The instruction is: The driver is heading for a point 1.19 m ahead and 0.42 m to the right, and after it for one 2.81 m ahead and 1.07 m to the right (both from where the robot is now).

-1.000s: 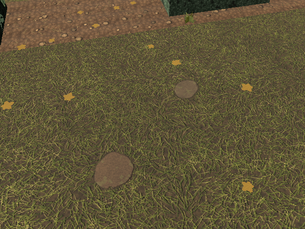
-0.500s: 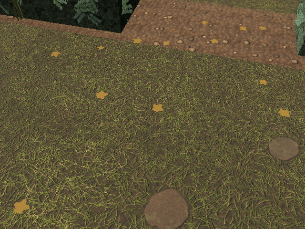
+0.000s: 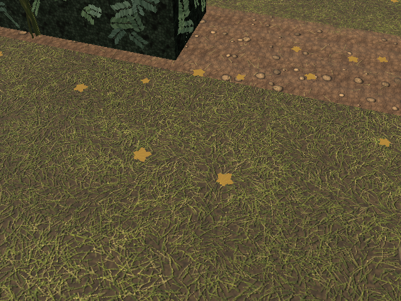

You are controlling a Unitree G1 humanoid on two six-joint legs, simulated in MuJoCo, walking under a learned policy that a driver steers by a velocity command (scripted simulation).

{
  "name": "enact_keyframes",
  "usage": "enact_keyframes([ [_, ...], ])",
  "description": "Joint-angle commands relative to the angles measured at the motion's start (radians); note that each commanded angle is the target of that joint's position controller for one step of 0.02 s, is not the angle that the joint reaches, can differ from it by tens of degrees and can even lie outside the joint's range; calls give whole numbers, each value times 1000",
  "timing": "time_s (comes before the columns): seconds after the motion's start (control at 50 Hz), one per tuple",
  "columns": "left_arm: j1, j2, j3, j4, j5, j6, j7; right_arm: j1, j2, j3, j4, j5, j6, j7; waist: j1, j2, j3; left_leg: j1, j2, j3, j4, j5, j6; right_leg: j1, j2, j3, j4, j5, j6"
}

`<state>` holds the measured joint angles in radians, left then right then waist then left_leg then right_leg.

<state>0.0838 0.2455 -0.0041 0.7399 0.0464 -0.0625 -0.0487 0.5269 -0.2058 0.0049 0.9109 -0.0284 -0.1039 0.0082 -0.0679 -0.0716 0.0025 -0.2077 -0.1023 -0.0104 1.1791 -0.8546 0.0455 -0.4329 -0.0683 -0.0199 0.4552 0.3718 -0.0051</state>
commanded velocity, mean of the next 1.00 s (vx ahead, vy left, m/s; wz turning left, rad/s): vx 0.50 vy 0.00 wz -0.46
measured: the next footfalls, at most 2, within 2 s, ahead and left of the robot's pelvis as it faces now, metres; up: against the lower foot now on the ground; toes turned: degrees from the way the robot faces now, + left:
right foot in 0.02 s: +0.15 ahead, -0.10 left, -0.17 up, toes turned -3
left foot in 0.38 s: +0.43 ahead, +0.09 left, -0.17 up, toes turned -10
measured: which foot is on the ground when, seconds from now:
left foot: down 0.00-0.04, up 0.06-0.36, down 0.38-0.94, up 0.96-1.00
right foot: up 0.00-0.00, down 0.02-0.40, up 0.42-0.88, down 0.90-1.00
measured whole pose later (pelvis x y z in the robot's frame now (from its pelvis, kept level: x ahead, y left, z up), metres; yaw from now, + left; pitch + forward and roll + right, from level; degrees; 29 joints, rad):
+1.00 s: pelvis +0.51 -0.12 -0.08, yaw -32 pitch -1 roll -1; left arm 0.25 0.22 0.06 0.85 0.07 -0.16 -0.03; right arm 0.34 -0.23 -0.03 0.94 -0.08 -0.10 0.05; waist 0.00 0.02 0.02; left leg -0.21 0.10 0.04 1.14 -0.54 0.01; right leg -0.32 0.04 -0.03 0.74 -0.40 -0.05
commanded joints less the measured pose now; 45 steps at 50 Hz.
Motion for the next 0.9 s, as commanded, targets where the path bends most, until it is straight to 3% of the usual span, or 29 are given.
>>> enact_keyframes([
  [0.02,506,198,85,172,38,-22,25,67,-108,8,2,-104,33,51,167,-139,33,-179,142,-192,282,635,68,568,-22,-31,-194,58,-118],
  [0.04,651,217,102,176,73,-20,23,189,16,10,10,-107,13,106,182,-195,-218,-543,-15,-114,651,231,-20,1022,-138,118,233,410,-346],
  [0.06,594,239,98,162,68,-8,1,99,-30,10,-66,-77,15,126,177,-105,-280,-788,-9,-75,766,115,-67,1144,-236,398,186,339,-428],
  [0.08,546,238,104,140,64,-2,-4,-93,-94,-7,-156,-46,7,123,228,-8,-187,-998,2,-52,816,133,-94,1097,-256,504,86,-3,-422],
  [0.1,428,245,104,137,33,-10,-14,-170,-106,0,-211,-25,-8,97,199,-19,-63,-1170,68,-136,792,263,-97,905,-357,719,-19,-606,-434],
  [0.12,324,51,36,123,38,-38,-7,-242,-111,2,-191,-48,-16,38,154,201,38,-1096,189,-207,413,568,-56,628,-312,613,-136,-667,-349],
  [0.14,254,-3,6,111,49,-47,-20,-210,-116,4,-173,-65,-7,8,68,99,87,-879,255,-230,249,683,-47,312,-299,644,-193,-639,-410],
  [0.16,170,-23,-2,97,20,-54,-14,-201,-130,-2,-134,-74,11,6,34,100,115,-669,301,-183,-59,778,-54,67,-231,518,-286,-609,-425],
  [0.18,159,26,10,105,-6,-66,-13,-235,-69,18,-149,-77,29,10,37,18,81,-531,278,-103,-149,789,-54,-25,-136,408,-250,-624,-390],
  [0.2,168,27,8,120,-7,-75,-14,-293,-18,41,-154,-65,39,19,41,74,37,-354,266,-53,-273,771,-62,-114,-92,335,-251,-589,-338],
  [0.22,206,80,24,130,-16,-82,-22,-346,-1,52,-181,-43,45,28,60,80,32,-245,227,-5,-371,727,-77,-146,-61,293,-244,-488,-320],
  [0.26,287,148,54,146,-7,-81,-49,-417,-48,52,-197,-38,41,31,107,64,36,-214,175,8,-499,819,-71,-48,-76,319,-198,-398,-323],
  [0.32,364,138,68,162,13,-65,-56,-544,-102,33,-221,-48,20,21,140,55,24,-248,133,5,-613,846,-33,165,-104,382,-109,-322,-309],
  [0.36,370,129,76,171,23,-62,-47,-566,-144,14,-230,-31,-1,11,120,41,16,-157,138,6,-654,859,33,228,-96,393,-60,-286,-260],
  [0.38,326,121,77,154,30,-66,-46,-476,-190,-9,-212,-19,-17,5,66,42,-25,30,145,6,-621,875,93,153,-48,351,27,-206,-210],
  [0.4,266,76,67,109,21,-71,-45,-263,-245,-34,-165,-9,-30,-5,-30,150,-166,347,266,-118,-627,957,212,-14,69,240,303,-254,-123],
  [0.42,400,-65,26,97,35,-85,-39,-46,-232,-29,-119,6,-21,-2,-49,385,-456,778,564,-577,-766,913,455,-277,210,129,590,-794,-37],
  [0.44,258,17,51,108,19,-72,-40,-17,-186,-31,-81,-21,-15,-7,-96,202,-206,612,543,-650,-903,550,333,-468,130,147,721,-893,-55],
  [0.46,221,9,54,114,11,-61,-15,-121,-164,-33,-94,-16,-19,-14,-53,150,-48,423,497,-513,-956,383,244,-467,75,141,748,-780,-71],
  [0.48,241,22,60,142,10,-54,8,-204,-101,-17,-108,-2,-17,-21,-9,153,-20,318,466,-412,-990,439,209,-413,35,119,722,-701,-75],
  [0.52,254,-30,47,162,45,-50,17,-259,-14,4,-108,-6,-18,-31,43,140,-14,214,426,-247,-1044,660,192,-274,-24,122,649,-642,-80],
  [0.54,234,-45,45,156,41,-47,10,-267,-10,2,-107,-17,-21,-37,50,144,-28,210,410,-188,-1062,710,183,-243,-31,111,621,-642,-74],
  [0.62,99,-39,39,117,4,-40,-35,-226,-52,-28,-56,-52,-30,-31,34,128,18,201,388,21,-1107,906,184,-274,-51,66,448,-480,-41],
  [0.7,57,-24,35,78,20,-36,-61,-209,-71,-29,-21,-73,-27,9,66,138,26,5,340,196,-1073,1023,167,-86,-26,27,410,-293,-39],
  [0.72,159,-19,32,102,31,-37,-76,-193,-81,-30,-14,-104,-19,11,84,145,28,-52,361,194,-1031,999,171,-12,-19,43,599,-230,-46],
  [0.78,98,50,53,51,38,-51,-66,-204,-100,-21,-2,-94,-26,3,86,121,74,93,405,173,-948,938,153,-152,-34,79,592,-383,-74],
  [0.84,-52,33,47,-25,29,-39,-42,-97,-149,-36,46,-55,-28,-18,19,139,109,338,461,169,-893,1079,133,-257,-42,37,373,-630,-64],
  [0.88,56,52,66,-13,18,-39,-27,-109,-222,-63,38,-60,-19,-27,55,177,52,290,451,231,-762,1346,125,-20,37,-52,344,-683,-66],
  [0.9,168,80,85,19,11,-54,-21,-145,-244,-73,26,-67,-16,-24,111,147,26,208,413,282,-603,1422,107,155,95,-103,276,-591,-82],
])
Over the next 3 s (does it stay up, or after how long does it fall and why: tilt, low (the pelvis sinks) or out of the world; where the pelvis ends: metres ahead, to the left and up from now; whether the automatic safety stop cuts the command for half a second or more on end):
stays up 1.11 -0.51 -0.24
